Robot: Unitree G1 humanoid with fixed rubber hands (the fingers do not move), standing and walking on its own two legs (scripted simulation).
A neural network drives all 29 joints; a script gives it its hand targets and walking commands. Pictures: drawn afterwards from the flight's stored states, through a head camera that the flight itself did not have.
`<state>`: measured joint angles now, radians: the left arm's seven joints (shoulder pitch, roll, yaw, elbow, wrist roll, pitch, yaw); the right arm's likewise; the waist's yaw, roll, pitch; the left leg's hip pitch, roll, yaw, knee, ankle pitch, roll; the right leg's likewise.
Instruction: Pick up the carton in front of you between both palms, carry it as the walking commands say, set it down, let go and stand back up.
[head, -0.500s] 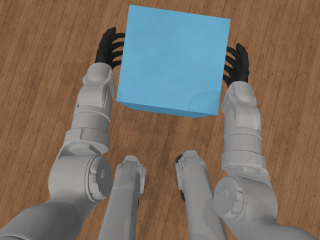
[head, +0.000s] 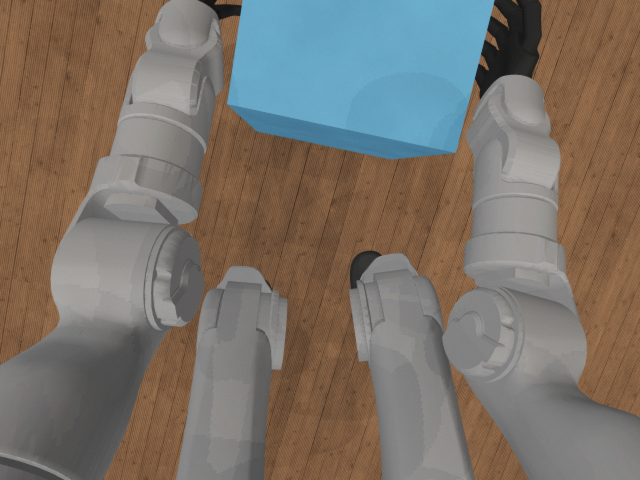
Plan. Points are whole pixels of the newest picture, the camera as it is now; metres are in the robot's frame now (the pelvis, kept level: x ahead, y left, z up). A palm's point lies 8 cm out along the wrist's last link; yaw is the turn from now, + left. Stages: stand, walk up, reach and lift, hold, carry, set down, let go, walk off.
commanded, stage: set down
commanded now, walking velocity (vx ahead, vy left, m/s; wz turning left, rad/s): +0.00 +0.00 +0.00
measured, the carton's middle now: (349, 53) +0.54 -0.06 -0.23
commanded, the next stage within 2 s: none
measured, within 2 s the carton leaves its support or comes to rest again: rests again in 0.58 s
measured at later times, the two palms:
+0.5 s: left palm (213, 23) +0.57 +0.09 -0.21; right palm (477, 86) +0.50 -0.20 -0.20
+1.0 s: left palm (219, 28) +0.57 +0.09 -0.22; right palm (480, 89) +0.50 -0.21 -0.22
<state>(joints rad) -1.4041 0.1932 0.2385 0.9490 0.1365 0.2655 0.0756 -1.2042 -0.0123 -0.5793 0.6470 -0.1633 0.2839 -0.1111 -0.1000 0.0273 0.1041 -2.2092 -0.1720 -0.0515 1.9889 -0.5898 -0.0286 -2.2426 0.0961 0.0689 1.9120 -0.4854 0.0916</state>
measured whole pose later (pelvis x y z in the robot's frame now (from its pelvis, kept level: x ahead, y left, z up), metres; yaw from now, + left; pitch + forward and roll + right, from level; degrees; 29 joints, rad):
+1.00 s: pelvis +0.00 +0.00 -0.05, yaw -1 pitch +37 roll -4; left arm -1.57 0.27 0.19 1.16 0.14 0.19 0.02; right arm -1.34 -0.15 -0.57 0.91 -0.11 0.20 -0.02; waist -0.11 0.01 0.35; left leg -2.22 -0.14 -0.03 2.23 -0.66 0.01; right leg -2.23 0.07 0.02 2.13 -0.55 0.09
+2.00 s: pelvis +0.00 -0.01 +0.01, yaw -1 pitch +43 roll -2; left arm -1.53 0.47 0.06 1.18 -0.08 0.18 0.01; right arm -1.27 -0.18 -0.32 0.88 0.13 0.16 -0.18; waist -0.14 0.02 0.13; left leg -2.13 -0.05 -0.01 1.99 -0.60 0.01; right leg -2.17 0.03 -0.01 1.90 -0.48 0.02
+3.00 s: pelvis +0.06 -0.02 +0.27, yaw +2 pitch +38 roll +1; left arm -0.73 0.18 0.24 0.69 0.11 0.16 0.07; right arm -0.58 -0.17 -0.26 0.59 -0.07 0.13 0.08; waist -0.10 0.00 -0.06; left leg -1.25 -0.07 -0.06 0.90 -0.32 -0.01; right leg -1.29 0.01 0.01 0.88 -0.26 -0.01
